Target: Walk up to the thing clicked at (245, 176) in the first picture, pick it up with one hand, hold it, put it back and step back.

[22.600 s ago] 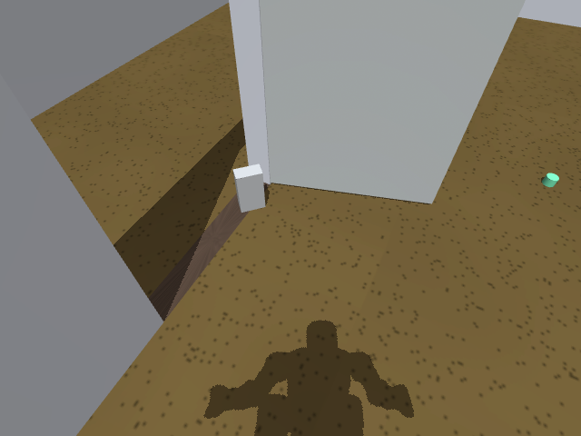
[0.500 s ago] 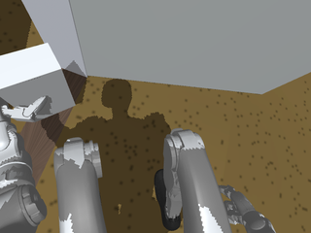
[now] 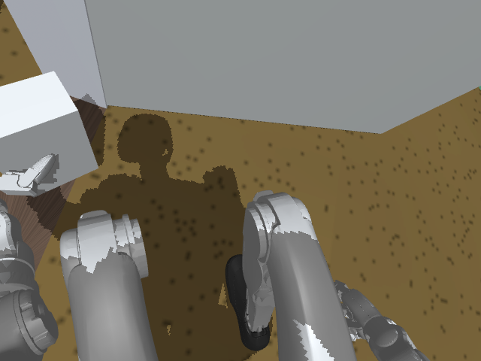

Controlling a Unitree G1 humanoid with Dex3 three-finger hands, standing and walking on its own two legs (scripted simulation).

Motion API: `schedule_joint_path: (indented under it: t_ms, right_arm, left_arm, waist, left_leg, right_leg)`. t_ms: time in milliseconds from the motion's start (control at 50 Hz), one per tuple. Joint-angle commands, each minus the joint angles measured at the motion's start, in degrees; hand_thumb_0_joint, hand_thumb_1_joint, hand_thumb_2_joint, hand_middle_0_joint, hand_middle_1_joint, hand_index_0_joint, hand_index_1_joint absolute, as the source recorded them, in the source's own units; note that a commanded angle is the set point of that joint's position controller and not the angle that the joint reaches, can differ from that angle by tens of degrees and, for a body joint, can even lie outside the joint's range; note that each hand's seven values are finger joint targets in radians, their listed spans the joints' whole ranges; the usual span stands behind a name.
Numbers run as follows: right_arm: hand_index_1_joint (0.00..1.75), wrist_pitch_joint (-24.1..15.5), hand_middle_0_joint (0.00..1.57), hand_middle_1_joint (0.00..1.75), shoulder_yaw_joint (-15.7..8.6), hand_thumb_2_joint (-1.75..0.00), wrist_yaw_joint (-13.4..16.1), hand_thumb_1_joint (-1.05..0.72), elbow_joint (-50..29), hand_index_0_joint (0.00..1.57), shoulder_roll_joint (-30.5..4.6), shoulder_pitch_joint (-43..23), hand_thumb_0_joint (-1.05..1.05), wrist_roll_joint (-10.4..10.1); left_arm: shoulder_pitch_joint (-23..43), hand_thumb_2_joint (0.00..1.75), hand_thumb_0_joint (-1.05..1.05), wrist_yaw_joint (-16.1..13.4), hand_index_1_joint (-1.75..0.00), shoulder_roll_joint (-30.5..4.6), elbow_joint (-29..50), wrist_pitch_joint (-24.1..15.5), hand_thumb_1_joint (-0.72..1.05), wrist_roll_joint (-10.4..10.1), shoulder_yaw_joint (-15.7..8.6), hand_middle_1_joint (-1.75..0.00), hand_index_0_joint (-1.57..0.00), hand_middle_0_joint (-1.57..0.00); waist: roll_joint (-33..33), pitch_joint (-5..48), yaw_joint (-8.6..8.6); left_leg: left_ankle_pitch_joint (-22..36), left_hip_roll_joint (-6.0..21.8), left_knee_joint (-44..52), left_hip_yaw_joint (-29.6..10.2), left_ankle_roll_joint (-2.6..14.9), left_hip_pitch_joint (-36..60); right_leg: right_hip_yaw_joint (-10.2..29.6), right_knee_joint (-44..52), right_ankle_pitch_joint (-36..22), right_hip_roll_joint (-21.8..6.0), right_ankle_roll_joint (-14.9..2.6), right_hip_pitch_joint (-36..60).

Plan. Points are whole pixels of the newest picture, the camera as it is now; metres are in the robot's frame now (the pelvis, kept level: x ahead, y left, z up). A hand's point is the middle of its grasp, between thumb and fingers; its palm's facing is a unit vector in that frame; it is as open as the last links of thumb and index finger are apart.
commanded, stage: lower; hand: left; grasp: from the side
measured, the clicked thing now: (42, 144) +0.44 +0.26 -0.13
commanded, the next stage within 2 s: loosen in 0.98 s
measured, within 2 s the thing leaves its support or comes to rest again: rests again in 0.90 s
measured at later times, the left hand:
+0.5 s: hand (17, 156) +0.43 +0.30 -0.15, palm faces +0.45 -0.89 -0.03, open 10.4 cm
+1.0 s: hand (19, 159) +0.43 +0.30 -0.16, palm faces +0.44 -0.90 -0.01, open 10.4 cm
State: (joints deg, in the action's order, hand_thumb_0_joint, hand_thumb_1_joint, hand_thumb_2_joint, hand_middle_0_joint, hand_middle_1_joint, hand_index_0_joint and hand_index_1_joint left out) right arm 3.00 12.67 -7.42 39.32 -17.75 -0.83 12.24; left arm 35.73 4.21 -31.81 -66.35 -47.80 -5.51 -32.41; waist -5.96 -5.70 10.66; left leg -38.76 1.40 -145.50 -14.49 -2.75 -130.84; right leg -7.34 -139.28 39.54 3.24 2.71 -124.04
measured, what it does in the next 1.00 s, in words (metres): stands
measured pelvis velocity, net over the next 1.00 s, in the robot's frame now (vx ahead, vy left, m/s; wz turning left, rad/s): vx -0.01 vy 0.01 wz -0.07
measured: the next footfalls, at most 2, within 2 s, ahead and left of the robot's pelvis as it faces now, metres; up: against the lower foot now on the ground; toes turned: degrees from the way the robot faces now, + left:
none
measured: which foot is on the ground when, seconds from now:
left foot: down 0.00-1.00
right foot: down 0.00-1.00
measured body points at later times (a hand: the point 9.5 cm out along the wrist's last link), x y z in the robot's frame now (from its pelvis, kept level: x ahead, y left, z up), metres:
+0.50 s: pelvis -0.01 +0.00 -0.01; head +0.23 +0.14 +0.35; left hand +0.40 +0.35 -0.14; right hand +0.13 -0.27 -0.08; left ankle +0.08 +0.14 -0.27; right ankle +0.11 -0.12 -0.27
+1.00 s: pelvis -0.01 +0.01 -0.02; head +0.23 +0.16 +0.33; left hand +0.40 +0.35 -0.16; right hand +0.14 -0.26 -0.07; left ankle +0.08 +0.14 -0.27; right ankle +0.11 -0.12 -0.27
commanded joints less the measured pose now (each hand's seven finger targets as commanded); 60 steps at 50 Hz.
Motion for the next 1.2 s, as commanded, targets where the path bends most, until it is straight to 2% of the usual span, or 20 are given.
schedule_joint_path:
  t_ms: [0,40,60,80,160,180,260,380,560,580,600,700,780,840,880,900,960,1060,1080,1180]
  right_arm:
    - [0.3,-0.2,0.2,0.3,-4.0,-0.91,0.6,-0.93,-3.0,0.2,-16.4,4.2,0.0,1.0]
    - [0.3,-0.1,0.2,0.3,-3.3,-0.91,0.6,-0.93,-3.1,0.2,-16.7,4.0,0.0,1.7]
    - [0.3,-0.1,0.2,0.3,-2.8,-0.91,0.5,-0.93,-2.4,0.2,-16.4,4.0,0.0,1.8]
    - [0.3,-0.3,0.2,0.3,-2.6,-0.91,0.6,-0.93,-3.4,0.2,-17.1,3.2,0.0,2.3]
    - [0.3,-0.2,0.2,0.3,-1.5,-0.91,0.5,-0.93,-3.4,0.2,-17.7,1.8,0.0,3.2]
    - [0.3,-0.3,0.2,0.3,-1.2,-0.91,0.5,-0.93,-3.4,0.2,-17.8,1.8,0.0,3.4]
    - [0.3,0.0,0.2,0.3,-0.4,-0.91,0.3,-0.93,-3.7,0.2,-18.7,1.6,0.0,4.1]
    - [0.3,0.0,0.2,0.3,0.5,-0.9,0.0,-0.92,-4.0,0.2,-19.9,1.0,0.0,4.6]
    - [0.3,-0.7,0.2,0.3,2.5,-0.9,0.0,-0.92,-5.1,0.2,-20.3,-1.8,0.0,5.2]
    - [0.3,-0.8,0.2,0.3,2.3,-0.9,0.0,-0.92,-5.1,0.2,-20.6,-2.0,0.0,5.3]
    - [0.3,-0.9,0.2,0.3,2.5,-0.9,0.0,-0.92,-5.2,0.2,-20.7,-2.4,0.0,5.5]
    - [0.3,-0.8,0.2,0.3,3.1,-0.91,0.0,-0.92,-5.3,0.2,-21.2,-2.6,0.0,5.8]
    - [0.3,-1.0,0.2,0.3,3.5,-0.9,-0.1,-0.92,-5.8,0.2,-21.6,-3.3,0.0,5.8]
    - [0.3,-1.1,0.2,0.3,3.5,-0.9,-0.1,-0.91,-5.7,0.2,-22.0,-2.8,0.0,6.1]
    - [0.3,-1.1,0.2,0.3,3.8,-0.9,-0.3,-0.91,-5.9,0.2,-21.8,-3.0,0.0,5.9]
    - [0.3,-1.2,0.2,0.3,3.9,-0.9,-0.3,-0.91,-6.3,0.2,-21.9,-3.7,0.0,5.9]
    - [0.3,-1.3,0.2,0.3,4.3,-0.9,-0.2,-0.9,-6.1,0.2,-21.6,-3.9,0.0,5.9]
    - [0.3,-1.3,0.2,0.3,4.7,-0.9,-0.4,-0.9,-6.3,0.2,-21.9,-4.7,0.0,6.2]
    - [0.3,-1.3,0.2,0.3,4.8,-0.9,-0.3,-0.91,-6.5,0.2,-21.8,-5.0,0.0,6.3]
    - [0.3,-1.2,0.2,0.3,4.9,-0.89,-0.3,-0.91,-6.4,0.2,-22.1,-4.8,0.0,6.4]
  left_arm:
    - [16.2,1.24,0.0,-1.5,-1.42,-16.2,13.1,-8.1,0.14,-0.8,-3.3,-1.43,-1.33,-1.3]
    - [17.2,1.21,0.0,-2.0,-1.39,-17.7,13.8,-9.2,0.15,-0.6,-3.8,-1.4,-1.3,-1.27]
    - [17.0,1.21,0.0,-2.1,-1.38,-15.6,12.5,-9.5,0.16,-0.8,-2.4,-1.39,-1.29,-1.26]
    - [18.6,1.21,0.0,-2.7,-1.37,-19.0,14.7,-10.3,0.17,-0.8,-4.8,-1.38,-1.27,-1.25]
    - [18.6,1.18,0.0,-4.2,-1.34,-20.4,11.9,-11.1,0.13,-0.4,-5.0,-1.35,-1.24,-1.22]
    - [16.0,1.18,0.0,-4.4,-1.35,-18.5,9.0,-11.0,0.12,-0.4,-4.3,-1.35,-1.25,-1.22]
    - [14.6,1.2,0.0,-4.9,-1.37,-18.0,6.8,-11.0,0.13,0.2,-3.7,-1.38,-1.27,-1.24]
    - [13.0,1.22,0.0,-5.1,-1.38,-18.3,4.1,-10.9,0.15,0.4,-2.7,-1.4,-1.28,-1.25]
    - [16.8,1.18,0.0,-5.3,-1.34,-23.9,6.5,-14.1,0.16,-0.3,-4.8,-1.35,-1.25,-1.22]
    - [15.7,1.17,0.0,-5.3,-1.33,-24.8,6.8,-14.4,0.17,-0.2,-5.7,-1.34,-1.25,-1.22]
    - [15.8,1.17,0.0,-5.1,-1.32,-23.5,6.1,-14.5,0.19,0.1,-4.2,-1.34,-1.25,-1.22]
    - [13.6,1.18,0.0,-5.1,-1.33,-24.1,3.7,-14.6,0.14,0.2,-4.7,-1.34,-1.26,-1.23]
    - [12.8,1.19,0.0,-4.7,-1.34,-23.5,2.1,-14.2,0.14,0.0,-3.5,-1.35,-1.27,-1.24]
    - [10.5,1.19,0.0,-4.2,-1.33,-21.9,2.0,-14.2,0.17,-0.5,-3.0,-1.34,-1.25,-1.22]
    - [10.7,1.18,0.0,-4.2,-1.33,-22.3,1.7,-14.3,0.15,-0.8,-3.0,-1.34,-1.26,-1.23]
    - [11.4,1.19,0.0,-4.0,-1.33,-21.0,1.5,-14.5,0.17,-0.8,-1.6,-1.34,-1.26,-1.23]
    - [11.7,1.19,0.0,-4.2,-1.33,-21.8,1.2,-14.7,0.16,-1.2,-2.1,-1.34,-1.27,-1.24]
    - [12.3,1.19,0.0,-4.1,-1.32,-22.0,-0.6,-15.4,0.18,-0.5,-0.8,-1.33,-1.27,-1.24]
    - [12.0,1.11,0.0,-4.0,-1.29,-22.1,-0.7,-15.4,0.16,-0.3,-0.5,-1.3,-1.31,-1.28]
    - [13.1,0.71,0.0,-3.9,-0.89,-21.7,-0.7,-15.7,-0.11,-1.0,-0.1,-0.9,-1.0,-0.96]
  waist:
    - [20.3,37.7,1.14]
    - [21.8,38.9,1.63]
    - [22.0,37.5,2.13]
    - [22.9,38.2,1.96]
    - [23.9,35.7,2.66]
    - [23.6,35.0,3.19]
    - [22.9,33.6,3.85]
    - [21.7,31.5,5.12]
    - [22.8,30.2,5.65]
    - [23.2,31.2,4.98]
    - [24.2,30.6,5.5]
    - [24.4,29.4,5.58]
    - [22.4,27.6,6.01]
    - [23.3,29.2,5.96]
    - [22.4,28.6,6.08]
    - [22.2,27.7,6.57]
    - [21.3,27.3,6.48]
    - [21.3,25.5,7.08]
    - [21.3,24.8,6.7]
    - [21.1,25.6,7.09]
  left_leg:
    - [6.5,1.3,15.0,5.8,1.92,25.5]
    - [8.0,1.5,14.1,5.6,1.8,26.7]
    - [6.9,1.5,14.6,5.4,1.7,26.5]
    - [7.5,1.7,14.2,5.3,1.6,27.1]
    - [5.5,1.9,13.5,5.2,1.55,25.4]
    - [6.0,1.9,13.4,4.9,1.43,25.6]
    - [8.8,2.2,13.1,4.1,1.13,26.6]
    - [8.2,2.4,12.6,3.2,1.28,26.3]
    - [4.4,2.7,11.7,2.7,1.52,24.4]
    - [4.9,2.7,11.6,2.7,1.41,25.5]
    - [5.2,2.8,11.8,2.6,1.21,26.2]
    - [7.3,3.0,11.9,1.9,0.87,26.5]
    - [5.5,2.9,11.6,1.8,1.3,24.3]
    - [8.6,3.0,11.6,1.3,0.86,27.4]
    - [7.6,3.0,11.5,1.1,1.08,25.9]
    - [6.8,3.0,11.7,1.0,1.03,25.9]
    - [5.9,3.0,11.1,1.0,1.34,24.7]
    - [4.3,3.0,11.3,0.6,1.28,24.4]
    - [4.0,3.1,11.4,0.8,1.29,24.0]
    - [3.6,2.9,11.1,0.7,1.43,24.1]
  right_leg:
    - [-5.6,11.9,-11.2,1.4,-4.03,18.2]
    - [-5.4,11.6,-12.7,1.4,-3.9,19.7]
    - [-5.7,11.6,-11.6,1.4,-3.95,18.7]
    - [-5.7,11.5,-12.4,1.5,-3.97,19.2]
    - [-6.1,11.4,-11.4,1.6,-3.83,19.4]
    - [-6.6,11.1,-11.9,1.6,-3.86,19.3]
    - [-7.4,10.7,-14.1,1.8,-3.76,19.1]
    - [-8.5,10.6,-14.1,2.1,-3.45,19.1]
    - [-9.0,10.6,-11.8,2.7,-3.29,20.3]
    - [-9.0,10.4,-12.2,2.7,-3.35,20.3]
    - [-9.2,10.0,-12.4,2.6,-3.4,19.8]
    - [-9.7,9.5,-14.0,2.7,-3.52,19.9]
    - [-10.1,10.2,-12.9,2.8,-3.39,19.7]
    - [-10.6,9.5,-15.4,3.0,-3.27,20.6]
    - [-10.7,9.6,-14.8,3.1,-3.27,20.8]
    - [-11.0,9.6,-14.1,3.1,-3.23,20.0]
    - [-10.9,10.1,-13.7,3.4,-3.12,20.5]
    - [-11.4,9.9,-12.3,3.4,-3.16,19.3]
    - [-11.3,9.9,-12.0,3.4,-3.27,18.9]
    - [-11.5,10.1,-12.2,3.6,-3.06,19.7]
